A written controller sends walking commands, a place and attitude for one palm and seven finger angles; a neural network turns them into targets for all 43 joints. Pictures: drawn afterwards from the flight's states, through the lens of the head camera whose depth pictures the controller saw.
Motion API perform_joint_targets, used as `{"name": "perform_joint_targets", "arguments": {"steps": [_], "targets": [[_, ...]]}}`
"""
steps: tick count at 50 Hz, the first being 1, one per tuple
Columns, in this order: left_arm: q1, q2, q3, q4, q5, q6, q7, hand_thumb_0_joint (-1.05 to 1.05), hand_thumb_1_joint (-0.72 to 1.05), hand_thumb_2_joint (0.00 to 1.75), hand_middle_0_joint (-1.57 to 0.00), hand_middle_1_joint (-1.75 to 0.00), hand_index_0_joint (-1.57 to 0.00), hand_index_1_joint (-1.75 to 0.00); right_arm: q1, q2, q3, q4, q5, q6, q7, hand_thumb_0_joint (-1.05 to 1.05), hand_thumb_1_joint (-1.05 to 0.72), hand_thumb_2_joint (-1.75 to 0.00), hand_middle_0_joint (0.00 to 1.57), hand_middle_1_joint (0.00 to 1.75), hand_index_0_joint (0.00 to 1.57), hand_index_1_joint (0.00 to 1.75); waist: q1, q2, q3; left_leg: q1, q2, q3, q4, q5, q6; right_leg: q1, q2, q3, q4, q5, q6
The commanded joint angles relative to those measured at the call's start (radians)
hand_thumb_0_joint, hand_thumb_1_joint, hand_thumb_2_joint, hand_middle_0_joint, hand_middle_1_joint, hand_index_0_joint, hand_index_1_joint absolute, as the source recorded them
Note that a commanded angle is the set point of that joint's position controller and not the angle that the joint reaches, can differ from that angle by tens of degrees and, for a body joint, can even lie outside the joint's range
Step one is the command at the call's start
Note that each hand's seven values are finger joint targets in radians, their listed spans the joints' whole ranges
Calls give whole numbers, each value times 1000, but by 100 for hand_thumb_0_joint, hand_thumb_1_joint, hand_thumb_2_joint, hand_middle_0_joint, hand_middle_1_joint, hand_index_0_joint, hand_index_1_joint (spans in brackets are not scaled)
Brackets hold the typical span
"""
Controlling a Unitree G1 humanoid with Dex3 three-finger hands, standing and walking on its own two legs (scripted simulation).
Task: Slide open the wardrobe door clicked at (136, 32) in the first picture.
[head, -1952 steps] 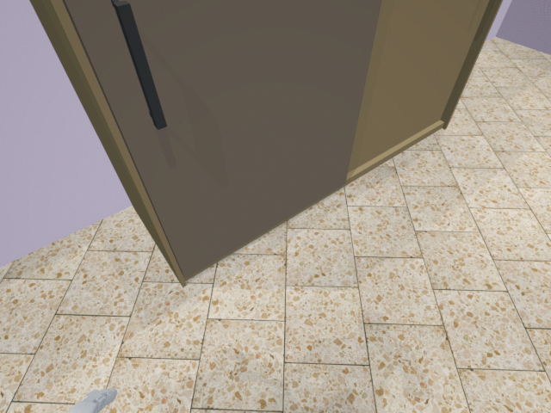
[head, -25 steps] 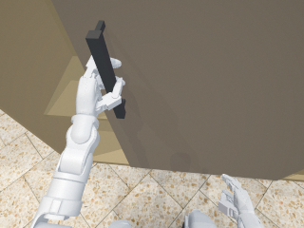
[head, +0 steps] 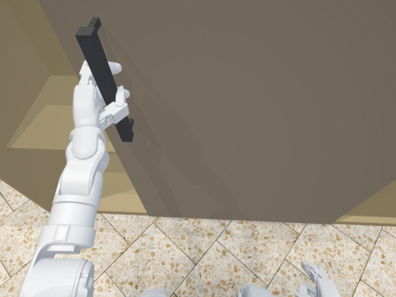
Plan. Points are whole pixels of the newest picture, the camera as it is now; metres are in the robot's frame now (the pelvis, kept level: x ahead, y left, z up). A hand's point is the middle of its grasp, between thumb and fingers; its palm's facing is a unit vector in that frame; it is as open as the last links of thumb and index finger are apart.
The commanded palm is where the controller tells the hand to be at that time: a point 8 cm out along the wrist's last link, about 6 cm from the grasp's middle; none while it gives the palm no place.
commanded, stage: step sideways, sliding the door along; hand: left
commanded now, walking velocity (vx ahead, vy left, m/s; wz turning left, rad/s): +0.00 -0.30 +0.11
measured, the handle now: (114, 89) +0.45 +0.23 +0.14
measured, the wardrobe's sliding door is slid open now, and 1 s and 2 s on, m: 0.49 0.60 0.60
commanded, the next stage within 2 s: stop walking and hold the door there in 0.76 s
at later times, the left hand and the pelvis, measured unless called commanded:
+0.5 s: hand (179, 104) +0.42 +0.09 +0.15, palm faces +0.43 -0.90 -0.08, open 6.6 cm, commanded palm +0.39 +0.06 +0.15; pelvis +0.03 -0.16 -0.02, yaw +6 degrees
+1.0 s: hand (176, 105) +0.42 +0.10 +0.14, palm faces +0.59 -0.76 -0.27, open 7.1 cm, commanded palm +0.38 +0.11 +0.13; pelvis +0.11 -0.26 +0.00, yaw +6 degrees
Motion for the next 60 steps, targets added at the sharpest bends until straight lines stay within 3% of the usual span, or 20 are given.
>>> {"name": "perform_joint_targets", "arguments": {"steps": [1,5,8,10,11,12,13,22,24,26,29,32,33,34,35,43,44,48,51,60], "targets": [[-505,-19,-184,-319,20,-126,-64,0,90,90,-45,-140,-45,-140,-91,-157,-39,-158,19,-50,-5,0,-90,-90,20,30,20,30,-88,200,-470,320,128,-71,0,649,130,168,31,-99,-324,100,-3],[-547,33,-180,-327,29,-133,-38,0,90,90,-45,-140,-45,-140,-135,-88,-15,-162,31,-58,-21,0,-90,-90,20,30,20,30,-81,-210,-529,-117,-88,15,291,-58,51,542,-268,107,-333,956,-142],[-553,27,-174,-294,26,-132,-22,0,90,90,-45,-140,-45,-140,-111,-102,-28,-110,26,-61,-46,0,-90,-90,20,30,20,30,-62,-264,-516,-210,-119,-51,346,-290,65,576,-303,109,-260,1058,-179],[-636,-38,-219,-340,12,-151,-27,0,90,90,-45,-140,-45,-140,-95,-89,-18,-91,14,-64,-55,0,-90,-90,20,30,20,30,-96,-178,-504,-23,-89,-12,-21,7,69,461,-231,12,-127,966,-118],[-641,-64,-243,-357,1,-159,-36,0,90,90,-45,-140,-45,-140,-87,-112,-29,-94,11,-61,-57,0,-90,-90,20,30,20,30,-111,-50,-538,262,4,-89,-116,489,105,226,-156,-55,-21,709,-43],[-639,-108,-277,-386,-13,-163,-49,0,90,90,-45,-140,-45,-140,-83,-156,-52,-121,2,-57,-46,0,-90,-90,20,30,20,30,-108,210,-563,545,240,-371,-47,1065,209,-119,-29,-45,115,120,22],[-642,-143,-301,-354,-5,-157,-65,0,90,90,-45,-140,-45,-140,-90,-143,-42,-134,7,-42,-17,0,-90,-90,20,30,20,30,-90,218,-567,569,326,-422,-50,1171,250,-158,-43,61,233,-216,5],[-620,-117,-288,-357,7,-155,-78,0,90,90,-45,-140,-45,-140,-136,-143,-54,-184,21,-50,19,0,-90,-90,20,30,20,30,-87,224,-481,316,180,-66,-3,705,148,134,-19,-43,-162,89,-5],[-593,-135,-304,-364,13,-155,-69,0,90,90,-45,-140,-45,-140,-142,-125,-38,-196,38,-58,17,0,-90,-90,20,30,20,30,-77,125,-497,226,104,-32,110,562,100,299,-25,-55,-330,321,-9],[-567,-12,-225,-362,27,-156,-47,0,90,90,-45,-140,-45,-140,-152,-75,-34,-196,43,-70,-3,0,-90,-90,20,30,20,30,-69,-288,-546,-76,-103,24,375,-122,91,523,-263,150,-309,1116,-115],[-502,9,-183,-387,20,-153,-32,0,90,90,-45,-140,-45,-140,-140,-76,-37,-160,33,-93,-33,0,-90,-90,20,30,20,30,-44,-342,-531,-196,-137,-74,479,-391,44,557,-328,206,-247,1334,-180],[-561,-57,-225,-482,14,-200,-23,0,90,90,-45,-140,-45,-140,-125,-72,-18,-130,23,-99,-44,0,-90,-90,20,30,20,30,-95,-182,-554,9,-68,-20,-90,73,36,534,-230,55,-96,1198,-113],[-591,-32,-226,-547,5,-217,-29,0,90,90,-45,-140,-45,-140,-130,-100,-34,-139,19,-96,-47,0,-90,-90,20,30,20,30,-107,-39,-585,324,51,-80,-158,700,71,287,-163,-2,1,879,-31],[-555,-74,-244,-557,1,-218,-45,0,90,90,-45,-140,-45,-140,-124,-138,-65,-166,12,-90,-26,0,-90,-90,20,30,20,30,-85,188,-629,679,280,-318,-31,1400,179,-103,-45,3,104,116,24],[-521,-121,-255,-504,19,-209,-62,0,90,90,-45,-140,-45,-140,-126,-132,-59,-185,16,-81,17,0,-90,-90,20,30,20,30,-64,175,-658,684,351,-307,20,1507,241,-153,-47,93,192,-252,7],[-456,-41,-192,-560,49,-179,-74,0,90,90,-45,-140,-45,-140,-110,-142,-72,-221,10,-128,55,0,-90,-90,20,30,20,30,-82,291,-491,647,179,-16,-37,1187,137,-148,24,-58,22,37,12],[-203,521,359,-149,88,-168,-18,0,90,90,-45,-140,-45,-140,-39,-192,-100,-126,-4,-94,26,0,-90,-90,20,30,20,30,-71,297,-512,664,187,15,-42,1202,134,-149,35,-61,-13,47,29],[-244,382,182,-302,67,-195,-49,0,90,90,-45,-140,-45,-140,-80,-146,-50,-186,28,-110,28,0,-90,-90,20,30,20,30,-60,296,-496,482,84,103,186,955,80,151,60,-130,-419,379,1],[-45,587,387,-141,65,-185,-18,0,90,90,-45,-140,-45,-140,-116,-103,-33,-189,17,-119,-13,0,-90,-90,20,30,20,30,-25,-284,-564,-173,-187,-48,690,-430,43,564,-375,304,-285,1561,-177],[-54,657,501,-26,59,-157,31,0,90,90,-45,-140,-45,-140,-141,-167,-11,-106,30,-82,-59,0,-90,-90,20,30,20,30,-48,-216,-497,-156,-198,-89,461,-216,36,391,-347,199,-375,905,-154]]}}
